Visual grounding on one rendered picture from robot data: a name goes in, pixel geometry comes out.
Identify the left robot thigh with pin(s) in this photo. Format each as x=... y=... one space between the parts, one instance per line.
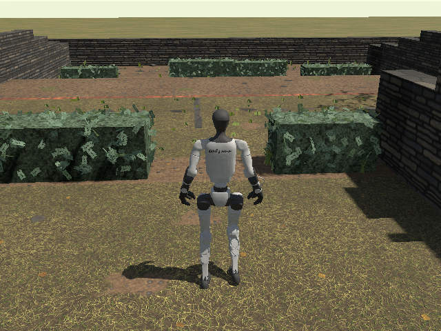
x=204 y=211

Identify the right robot forearm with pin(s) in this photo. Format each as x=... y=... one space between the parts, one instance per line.
x=255 y=183

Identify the robot left upper arm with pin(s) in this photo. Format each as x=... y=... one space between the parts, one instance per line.
x=195 y=156

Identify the right robot foot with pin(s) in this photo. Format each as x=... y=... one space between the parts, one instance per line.
x=235 y=277

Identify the robot left hand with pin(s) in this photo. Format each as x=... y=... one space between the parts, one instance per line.
x=188 y=195

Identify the left robot forearm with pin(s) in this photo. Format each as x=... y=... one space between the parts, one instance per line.
x=187 y=180

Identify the robot right hand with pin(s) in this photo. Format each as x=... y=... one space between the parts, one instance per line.
x=253 y=195

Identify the robot right upper arm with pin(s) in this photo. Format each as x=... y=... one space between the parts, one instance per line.
x=246 y=157

